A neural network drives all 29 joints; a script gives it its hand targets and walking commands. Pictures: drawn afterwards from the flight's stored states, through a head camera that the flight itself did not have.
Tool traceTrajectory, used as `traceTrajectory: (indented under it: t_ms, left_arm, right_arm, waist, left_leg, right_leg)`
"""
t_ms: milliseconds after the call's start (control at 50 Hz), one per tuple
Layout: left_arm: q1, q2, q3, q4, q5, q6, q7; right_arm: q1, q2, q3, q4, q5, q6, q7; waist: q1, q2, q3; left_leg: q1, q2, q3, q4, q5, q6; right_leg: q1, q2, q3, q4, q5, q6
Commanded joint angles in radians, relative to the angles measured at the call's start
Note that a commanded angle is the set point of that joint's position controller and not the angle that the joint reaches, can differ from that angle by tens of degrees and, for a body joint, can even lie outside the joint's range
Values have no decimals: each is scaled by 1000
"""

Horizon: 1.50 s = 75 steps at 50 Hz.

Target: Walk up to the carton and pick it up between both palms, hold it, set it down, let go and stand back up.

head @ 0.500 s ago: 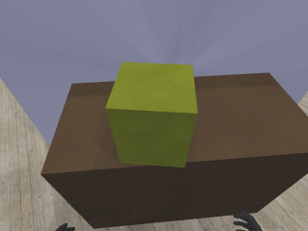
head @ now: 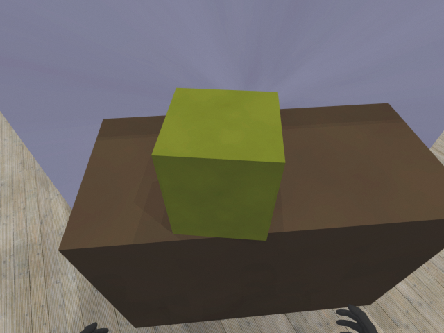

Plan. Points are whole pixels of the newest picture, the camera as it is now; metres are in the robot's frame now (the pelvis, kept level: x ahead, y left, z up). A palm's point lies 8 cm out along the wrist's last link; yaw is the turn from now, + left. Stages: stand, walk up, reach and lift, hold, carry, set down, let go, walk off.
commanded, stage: stand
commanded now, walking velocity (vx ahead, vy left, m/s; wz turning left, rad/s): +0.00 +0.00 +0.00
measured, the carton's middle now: (222, 166) +0.45 +0.01 +0.05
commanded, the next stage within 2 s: none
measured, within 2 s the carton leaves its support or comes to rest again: neither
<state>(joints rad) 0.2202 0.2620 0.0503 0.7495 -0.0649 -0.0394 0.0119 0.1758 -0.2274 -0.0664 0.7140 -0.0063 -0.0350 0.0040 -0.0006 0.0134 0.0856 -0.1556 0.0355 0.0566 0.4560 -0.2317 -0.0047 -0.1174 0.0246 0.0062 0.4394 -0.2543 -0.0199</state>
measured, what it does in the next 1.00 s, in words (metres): stands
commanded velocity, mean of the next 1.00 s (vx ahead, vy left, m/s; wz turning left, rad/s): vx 0.00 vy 0.00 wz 0.00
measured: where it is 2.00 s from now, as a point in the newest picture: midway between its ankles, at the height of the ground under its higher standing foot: outside the picture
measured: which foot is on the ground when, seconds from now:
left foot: down 0.00-1.00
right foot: down 0.00-1.00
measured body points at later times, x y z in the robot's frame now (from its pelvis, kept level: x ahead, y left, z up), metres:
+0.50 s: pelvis +0.00 +0.00 +0.00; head +0.01 +0.00 +0.45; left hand +0.12 +0.27 -0.11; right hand +0.15 -0.25 -0.10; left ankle +0.01 +0.12 -0.74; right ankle -0.01 -0.11 -0.74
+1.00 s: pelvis +0.00 +0.00 +0.00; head +0.01 +0.00 +0.45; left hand +0.12 +0.27 -0.11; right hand +0.15 -0.25 -0.10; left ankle +0.01 +0.12 -0.74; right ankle -0.01 -0.11 -0.74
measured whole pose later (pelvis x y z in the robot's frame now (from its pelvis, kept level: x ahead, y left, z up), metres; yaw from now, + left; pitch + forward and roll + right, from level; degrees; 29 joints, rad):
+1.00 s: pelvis +0.00 +0.00 +0.00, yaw +0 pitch -4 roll +0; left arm 0.21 0.26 0.05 0.75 -0.06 -0.04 0.01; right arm 0.18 -0.23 -0.07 0.72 -0.01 -0.03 0.00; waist 0.00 0.01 0.09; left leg -0.16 0.04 0.06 0.46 -0.23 0.00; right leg -0.12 0.02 0.01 0.44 -0.25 -0.02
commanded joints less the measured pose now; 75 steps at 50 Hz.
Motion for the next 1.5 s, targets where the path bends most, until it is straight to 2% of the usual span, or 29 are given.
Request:
traceTrajectory:
  t_ms: [0,160,240,280,360,420,440,540,560,580,660,680,700,740,760,820,840,860,880,1020,1060,1100,1140,1180,1300,1340,1420,1480]
  left_arm:
    - [-104,276,35,17,87,-24,-2]
    - [-108,274,34,16,86,-22,-1]
    - [-106,276,36,16,88,-23,-3]
    - [-104,267,34,18,87,-22,-3]
    - [-115,279,36,17,86,-24,-2]
    - [-117,272,32,16,89,-22,-2]
    - [-113,280,35,16,88,-23,-1]
    - [-114,276,34,20,88,-22,-2]
    - [-115,274,33,19,87,-21,-2]
    - [-114,268,31,17,87,-21,-3]
    - [-111,267,31,18,86,-23,-3]
    - [-120,275,33,16,89,-24,-3]
    - [-115,269,32,16,88,-23,-3]
    - [-124,274,33,16,87,-21,-5]
    - [-116,271,32,18,88,-21,-4]
    - [-118,282,36,18,87,-22,-2]
    - [-113,276,34,17,86,-22,-2]
    - [-118,275,32,17,87,-21,-2]
    - [-123,269,31,15,85,-22,-4]
    - [-120,274,34,22,86,-21,-2]
    - [-125,276,35,15,87,-23,-3]
    - [-128,277,36,18,86,-22,-3]
    - [-122,270,32,20,86,-20,-2]
    - [-123,269,32,19,87,-20,-5]
    - [-122,266,30,20,88,-21,-3]
    - [-118,277,34,22,87,-22,-3]
    - [-126,278,34,21,87,-22,-2]
    - [-124,279,34,22,86,-20,-3]
  right_arm:
    - [-74,-274,-36,34,-13,-9,-7]
    - [-81,-268,-33,31,-13,-8,-7]
    - [-82,-274,-36,34,-14,-5,-7]
    - [-72,-280,-36,35,-14,-6,-8]
    - [-83,-273,-33,33,-12,-6,-7]
    - [-73,-271,-33,31,-12,-8,-6]
    - [-74,-271,-34,37,-13,-7,-6]
    - [-81,-282,-36,35,-14,-8,-6]
    - [-82,-269,-34,31,-13,-6,-7]
    - [-79,-279,-35,33,-13,-7,-6]
    - [-87,-272,-33,32,-13,-7,-6]
    - [-86,-274,-33,34,-13,-7,-6]
    - [-81,-277,-34,35,-15,-7,-6]
    - [-87,-279,-36,33,-12,-7,-6]
    - [-77,-282,-37,36,-12,-6,-9]
    - [-71,-279,-35,36,-12,-8,-6]
    - [-85,-275,-33,35,-14,-7,-6]
    - [-77,-270,-33,34,-12,-6,-5]
    - [-87,-281,-35,33,-13,-7,-5]
    - [-84,-270,-32,32,-13,-6,-6]
    - [-78,-281,-35,33,-13,-7,-8]
    - [-81,-276,-33,34,-15,-7,-6]
    - [-81,-274,-33,35,-12,-10,-5]
    - [-86,-273,-34,32,-12,-8,-5]
    - [-81,-274,-32,34,-15,-8,-8]
    - [-84,-278,-35,34,-12,-8,-7]
    - [-75,-277,-33,36,-11,-10,-6]
    - [-78,-274,-31,37,-12,-6,-5]
  waist:
    - [-12,29,-47]
    - [-12,42,-43]
    - [-9,27,-41]
    - [-10,60,-43]
    - [-10,25,-46]
    - [-17,45,-32]
    - [-11,31,-38]
    - [-11,44,-45]
    - [-12,20,-38]
    - [-14,37,-45]
    - [-9,44,-45]
    - [-14,21,-43]
    - [-10,41,-32]
    - [-13,26,-46]
    - [-13,53,-44]
    - [-16,44,-51]
    - [-7,35,-46]
    - [-14,27,-49]
    - [-12,45,-45]
    - [-10,26,-53]
    - [-12,47,-39]
    - [-12,31,-51]
    - [-13,52,-47]
    - [-10,32,-42]
    - [-14,43,-40]
    - [-9,30,-44]
    - [-16,40,-52]
    - [-11,53,-54]
  left_leg:
    - [68,89,-104,-102,149,45]
    - [61,87,-101,-104,147,45]
    - [63,88,-101,-100,160,45]
    - [55,88,-103,-109,147,46]
    - [59,92,-107,-104,158,47]
    - [56,90,-106,-105,141,46]
    - [61,89,-106,-104,148,44]
    - [55,90,-106,-110,136,48]
    - [56,90,-105,-109,130,45]
    - [66,87,-100,-103,139,45]
    - [57,87,-103,-105,136,46]
    - [55,90,-106,-109,134,45]
    - [52,90,-103,-107,139,46]
    - [63,93,-107,-107,146,47]
    - [58,91,-102,-107,146,46]
    - [72,91,-104,-108,152,44]
    - [61,93,-103,-100,156,47]
    - [65,89,-104,-103,148,44]
    - [59,87,-102,-104,143,44]
    - [52,93,-109,-109,149,47]
    - [45,92,-106,-109,148,47]
    - [53,90,-104,-111,135,45]
    - [55,95,-109,-114,139,46]
    - [49,89,-106,-111,120,45]
    - [51,93,-106,-113,130,46]
    - [50,95,-109,-107,149,48]
    - [64,93,-109,-107,163,47]
    - [54,90,-105,-113,128,46]
  right_leg:
    - [-79,-154,141,-130,223,-33]
    - [-78,-151,138,-130,216,-28]
    - [-79,-152,136,-124,234,-28]
    - [-72,-150,137,-121,224,-27]
    - [-73,-153,135,-124,229,-30]
    - [-87,-153,140,-127,216,-31]
    - [-83,-152,138,-132,213,-31]
    - [-71,-150,138,-128,203,-29]
    - [-82,-150,138,-132,195,-29]
    - [-83,-153,143,-135,204,-29]
    - [-77,-153,143,-133,203,-28]
    - [-78,-150,136,-130,197,-29]
    - [-84,-153,139,-130,212,-28]
    - [-82,-150,137,-127,212,-29]
    - [-75,-150,136,-125,218,-28]
    - [-77,-150,135,-124,221,-29]
    - [-73,-150,136,-127,224,-28]
    - [-77,-152,137,-128,219,-30]
    - [-80,-154,141,-127,214,-30]
    - [-61,-147,130,-121,220,-27]
    - [-71,-154,137,-124,217,-30]
    - [-67,-152,138,-127,202,-30]
    - [-67,-148,132,-123,211,-28]
    - [-76,-150,136,-131,190,-28]
    - [-76,-148,133,-128,197,-25]
    - [-68,-149,135,-125,216,-30]
    - [-68,-153,137,-119,233,-30]
    - [-64,-151,137,-127,200,-28]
